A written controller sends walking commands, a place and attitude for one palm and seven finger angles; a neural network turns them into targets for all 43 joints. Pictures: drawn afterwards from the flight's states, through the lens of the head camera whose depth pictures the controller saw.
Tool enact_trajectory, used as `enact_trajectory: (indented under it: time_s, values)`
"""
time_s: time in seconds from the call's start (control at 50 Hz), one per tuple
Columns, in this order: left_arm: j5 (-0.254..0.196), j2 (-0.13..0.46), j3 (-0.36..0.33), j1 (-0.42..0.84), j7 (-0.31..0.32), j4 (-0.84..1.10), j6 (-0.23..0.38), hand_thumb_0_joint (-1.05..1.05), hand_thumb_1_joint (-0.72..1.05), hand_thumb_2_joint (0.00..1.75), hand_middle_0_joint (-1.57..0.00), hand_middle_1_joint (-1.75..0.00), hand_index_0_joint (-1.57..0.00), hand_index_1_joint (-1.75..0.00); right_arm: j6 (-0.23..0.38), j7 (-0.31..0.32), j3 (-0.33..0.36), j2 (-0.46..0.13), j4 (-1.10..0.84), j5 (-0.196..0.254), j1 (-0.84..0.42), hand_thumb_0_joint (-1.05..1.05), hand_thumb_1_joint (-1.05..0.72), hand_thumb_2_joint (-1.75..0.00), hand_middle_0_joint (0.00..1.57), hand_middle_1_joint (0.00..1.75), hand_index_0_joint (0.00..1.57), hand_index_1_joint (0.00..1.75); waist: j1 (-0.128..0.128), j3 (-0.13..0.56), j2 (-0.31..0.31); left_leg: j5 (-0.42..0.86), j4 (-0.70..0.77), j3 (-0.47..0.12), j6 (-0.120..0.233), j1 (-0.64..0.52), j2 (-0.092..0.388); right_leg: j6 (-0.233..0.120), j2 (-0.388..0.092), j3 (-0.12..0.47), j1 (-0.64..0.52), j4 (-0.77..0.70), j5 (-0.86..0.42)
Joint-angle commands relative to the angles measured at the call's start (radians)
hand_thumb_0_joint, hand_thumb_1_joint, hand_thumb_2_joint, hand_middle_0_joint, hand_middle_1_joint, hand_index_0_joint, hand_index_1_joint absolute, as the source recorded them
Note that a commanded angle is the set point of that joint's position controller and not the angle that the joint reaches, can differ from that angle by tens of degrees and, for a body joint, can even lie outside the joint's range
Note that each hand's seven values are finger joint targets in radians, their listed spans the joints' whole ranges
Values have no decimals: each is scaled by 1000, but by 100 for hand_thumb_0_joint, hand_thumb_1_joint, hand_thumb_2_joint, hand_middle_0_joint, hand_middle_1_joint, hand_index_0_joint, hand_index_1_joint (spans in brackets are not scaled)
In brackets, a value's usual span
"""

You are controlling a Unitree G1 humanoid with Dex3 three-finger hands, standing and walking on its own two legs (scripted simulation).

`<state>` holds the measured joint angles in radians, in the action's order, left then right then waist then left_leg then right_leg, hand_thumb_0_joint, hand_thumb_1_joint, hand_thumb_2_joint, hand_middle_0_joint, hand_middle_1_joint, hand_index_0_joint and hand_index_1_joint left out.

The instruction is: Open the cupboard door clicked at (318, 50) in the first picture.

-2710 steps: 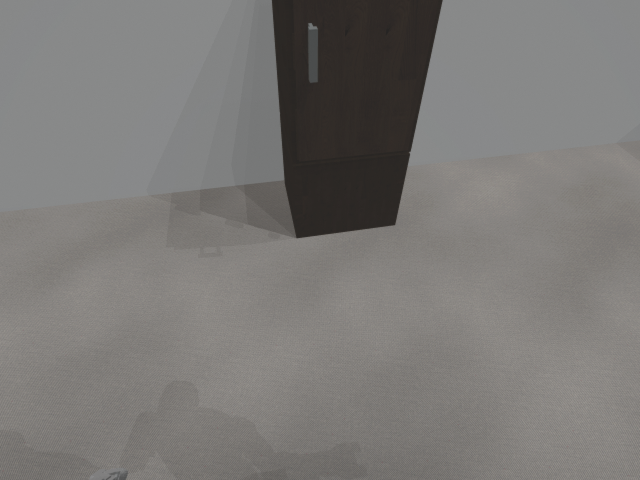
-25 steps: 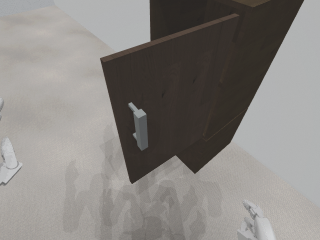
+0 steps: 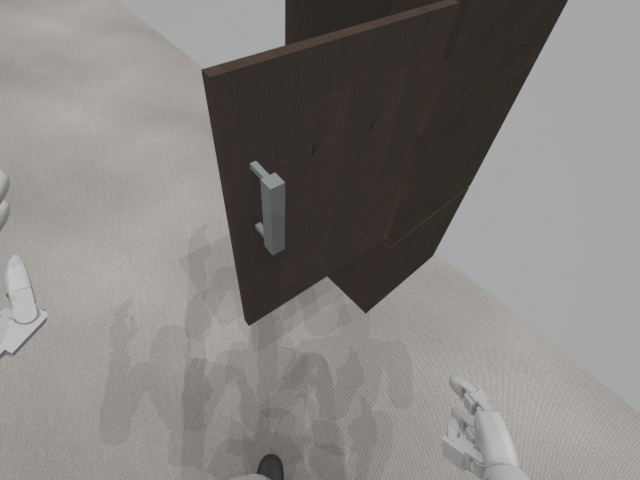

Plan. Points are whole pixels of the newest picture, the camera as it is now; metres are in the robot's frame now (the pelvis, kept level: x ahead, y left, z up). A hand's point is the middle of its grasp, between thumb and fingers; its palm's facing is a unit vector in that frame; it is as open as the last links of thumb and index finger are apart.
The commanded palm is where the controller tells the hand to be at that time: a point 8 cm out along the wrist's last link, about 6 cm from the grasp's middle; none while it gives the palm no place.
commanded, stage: stop stepping back and stand still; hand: left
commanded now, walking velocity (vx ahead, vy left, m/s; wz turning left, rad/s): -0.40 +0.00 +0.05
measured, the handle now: (266, 209) +0.46 +0.13 +0.04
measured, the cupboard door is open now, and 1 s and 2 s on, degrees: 86 86 86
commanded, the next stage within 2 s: let the arm hang, fingers relaxed in 1.08 s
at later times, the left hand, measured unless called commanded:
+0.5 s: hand (5, 392) +0.15 +0.27 +0.15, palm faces +0.47 -0.77 -0.43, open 7.4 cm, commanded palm +0.09 +0.30 +0.18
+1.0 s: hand out of the picture +0.09 +0.29 +0.15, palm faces +0.45 -0.78 -0.42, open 7.4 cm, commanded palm +0.03 +0.32 +0.18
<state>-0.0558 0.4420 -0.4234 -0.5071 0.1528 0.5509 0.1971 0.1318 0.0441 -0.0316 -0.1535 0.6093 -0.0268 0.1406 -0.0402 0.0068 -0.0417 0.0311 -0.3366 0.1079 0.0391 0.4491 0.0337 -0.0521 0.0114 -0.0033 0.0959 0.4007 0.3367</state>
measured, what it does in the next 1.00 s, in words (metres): walks backwards: left foot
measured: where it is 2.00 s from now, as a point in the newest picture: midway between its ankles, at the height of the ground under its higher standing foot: outside the picture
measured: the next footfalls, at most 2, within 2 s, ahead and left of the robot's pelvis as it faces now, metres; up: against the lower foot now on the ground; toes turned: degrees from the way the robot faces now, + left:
left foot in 0.46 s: +0.00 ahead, +0.13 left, +0.00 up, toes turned +3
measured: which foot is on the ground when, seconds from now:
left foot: down 0.00-0.28, up 0.30-0.44, down 0.46-1.00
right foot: down 0.00-1.00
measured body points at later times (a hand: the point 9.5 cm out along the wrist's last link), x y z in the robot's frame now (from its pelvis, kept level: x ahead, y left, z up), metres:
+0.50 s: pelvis -0.04 +0.00 +0.00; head -0.04 +0.00 +0.45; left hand +0.12 +0.31 +0.18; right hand +0.09 -0.27 -0.10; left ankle -0.04 +0.12 -0.74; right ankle -0.09 -0.11 -0.74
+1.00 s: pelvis -0.10 +0.02 +0.01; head -0.10 +0.03 +0.46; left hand +0.06 +0.33 +0.17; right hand +0.07 -0.21 -0.07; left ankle -0.04 +0.12 -0.74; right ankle -0.09 -0.11 -0.74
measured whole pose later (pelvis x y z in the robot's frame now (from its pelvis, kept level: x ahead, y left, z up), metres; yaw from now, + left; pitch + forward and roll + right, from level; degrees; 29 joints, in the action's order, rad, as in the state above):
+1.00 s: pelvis -0.10 +0.02 +0.01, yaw +1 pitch -1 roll -1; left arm -0.02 0.36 -0.38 -0.51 0.14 0.41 0.19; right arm 0.15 0.09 -0.02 -0.20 0.65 -0.01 0.22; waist -0.02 -0.02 0.00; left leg -0.15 -0.44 0.03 0.02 0.28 0.02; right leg 0.01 0.00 -0.03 0.17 0.40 0.21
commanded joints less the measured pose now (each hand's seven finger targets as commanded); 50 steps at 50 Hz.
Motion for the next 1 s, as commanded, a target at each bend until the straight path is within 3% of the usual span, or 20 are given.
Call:
enact_trajectory:
  time_s: [0.0, 0.02, 0.04, 0.06, 0.1, 0.12, 0.14, 0.18, 0.22, 0.24, 0.26, 0.28, 0.32, 0.38, 0.44, 0.48, 0.52, 0.56, 0.76, 0.98]
  values:
    - [0, 267, -186, 41, 5, 209, 101, 0, 90, 90, -20, -30, -20, -30, 22, 21, 52, -143, -116, -8, -62, 0, -90, -90, 20, 30, 20, 30, 17, 159, -35, -298, -339, -62, -74, -306, 13, -96, -300, 193, 304, -148, -410]
    - [-1, 208, -127, 74, -7, 207, 93, 0, 90, 90, -20, -30, -20, -30, 25, 34, 59, -133, -119, 20, -68, 0, -90, -90, 20, 30, 20, 30, 27, 160, -134, -317, -379, -71, -70, -239, -35, -82, -258, 94, 204, -70, -605]
    - [5, 230, -157, 46, -12, 182, 74, 0, 90, 90, -20, -30, -20, -30, 24, 42, 62, -144, -137, 31, -73, 0, -90, -90, 20, 30, 20, 30, 34, 158, -176, -265, -362, -61, -59, -208, -39, -46, -227, 66, 160, -10, -780]
    - [4, 221, -167, -16, -14, 166, 53, 0, 90, 90, -20, -30, -20, -30, 15, 49, 56, -142, -150, 35, -64, 0, -90, -90, 20, 30, 20, 30, 44, 166, -115, -149, -274, -54, -50, -233, -35, -9, -191, 19, 129, 56, -790]
    - [-11, 199, -165, -68, -14, 190, 31, 0, 90, 90, -20, -30, -20, -30, 14, 57, 64, -176, -158, 34, -65, 0, -90, -90, 20, 30, 20, 30, 38, 197, 180, 203, -81, -163, -9, -418, 56, 69, -47, -43, 216, 166, -383]
    - [-15, 188, -147, -56, -15, 205, 41, 0, 90, 90, -20, -30, -20, -30, 24, 51, 66, -195, -159, 37, -55, 0, -90, -90, 20, 30, 20, 30, 33, 173, 286, 95, 24, -267, 22, -376, 131, 69, 18, -36, 198, 212, -2]
    - [-12, 209, -174, -83, -6, 203, 47, 0, 90, 90, -20, -30, -20, -30, 40, 47, 67, -187, -161, 24, -49, 0, -90, -90, 20, 30, 20, 30, 27, 186, 334, -109, 126, -376, 33, -340, 170, 51, 44, -16, 196, 261, 179]
    - [-11, 233, -205, -100, 3, 234, 46, 0, 90, 90, -20, -30, -20, -30, 49, 42, 67, -183, -165, 7, -54, 0, -90, -90, 20, 30, 20, 30, 16, 133, 302, -507, 252, -380, -7, -163, 155, 21, 45, -28, 77, 202, 209]
    - [-7, 197, -181, -161, 4, 197, 36, 0, 90, 90, -20, -30, -20, -30, 33, 37, 69, -189, -173, 12, -46, 0, -90, -90, 20, 30, 20, 30, 32, 77, 239, -565, 160, -232, -59, -24, 68, 3, 33, -54, -34, 6, 144]
    - [-3, 198, -177, -175, 1, 180, 34, 0, 90, 90, -20, -30, -20, -30, 18, 32, 76, -184, -175, 17, -38, 0, -90, -90, 20, 30, 20, 30, 42, 64, 80, -470, -100, -122, -61, -85, -17, -28, -80, 58, 100, -143, 214]
    - [-9, 209, -180, -158, 3, 180, 35, 0, 90, 90, -20, -30, -20, -30, 7, 30, 83, -181, -163, 20, -34, 0, -90, -90, 20, 30, 20, 30, 38, 39, -117, -363, -443, -114, -72, -168, -72, -93, -278, 320, 358, -299, 395]
    - [-11, 212, -189, -98, 8, 210, 39, 0, 90, 90, -20, -30, -20, -30, 6, 27, 89, -195, -151, 17, -43, 0, -90, -90, 20, 30, 20, 30, 26, 2, -156, -358, -645, -157, -66, -65, -57, -155, -369, 404, 404, -307, 323]
    - [9, 162, -143, -23, 14, 104, 44, 0, 90, 90, -20, -30, -20, -30, 25, 30, 72, -171, -103, 19, 15, 0, -90, -90, 20, 30, 20, 30, 68, -4, -50, -359, -586, -155, -54, 13, 21, -104, -309, 232, 275, -185, 53]
    - [36, 136, -81, 89, 23, 69, 52, 0, 90, 90, -20, -30, -20, -30, 69, 61, 70, -178, -89, 29, -7, 0, -90, -90, 20, 30, 20, 30, 54, -2, -6, -311, -248, -80, -25, -111, 7, -52, -240, 136, 146, -61, -294]
    - [41, 150, -83, 61, 24, 129, 61, 0, 90, 90, -20, -30, -20, -30, 86, 66, 82, -197, -101, 29, 8, 0, -90, -90, 20, 30, 20, 30, 32, 103, 103, 103, -108, -116, 3, -312, 58, 53, -120, 56, 85, 89, -517]
    - [42, 191, -132, 0, 23, 123, 54, 0, 90, 90, -20, -30, -20, -30, 81, 63, 80, -191, -111, 30, 17, 0, -90, -90, 20, 30, 20, 30, 38, 154, 54, 343, -178, -106, -1, -356, 60, 58, -82, 22, 62, 129, -682]
    - [36, 176, -125, -11, 13, 179, 63, 0, 90, 90, -20, -30, -20, -30, 70, 47, 66, -175, -125, 30, 15, 0, -90, -90, 20, 30, 20, 30, 40, 178, 115, 392, -156, -136, -9, -333, 64, 59, -71, -15, 39, 167, -576]
    - [28, 162, -128, -57, 9, 176, 67, 0, 90, 90, -20, -30, -20, -30, 65, 40, 69, -175, -135, 32, 1, 0, -90, -90, 20, 30, 20, 30, 35, 148, 121, 207, -110, -157, -9, -278, 77, 61, -49, -13, 44, 111, -374]
    - [20, 126, -104, -1, 1, 60, 64, 0, 90, 90, -20, -30, -20, -30, 57, 44, 58, -166, -132, 20, -15, 0, -90, -90, 20, 30, 20, 30, 50, 13, 84, -358, -12, -151, -21, -204, 42, 46, -51, 53, 165, -92, -19]
    - [49, 138, -83, 72, 12, 134, 60, 0, 90, 90, -20, -30, -20, -30, 86, 55, 57, -169, -130, 16, -22, 0, -90, -90, 20, 30, 20, 30, 38, 39, 175, -448, 86, -188, -18, -191, 51, 57, -20, 0, 93, -59, -22]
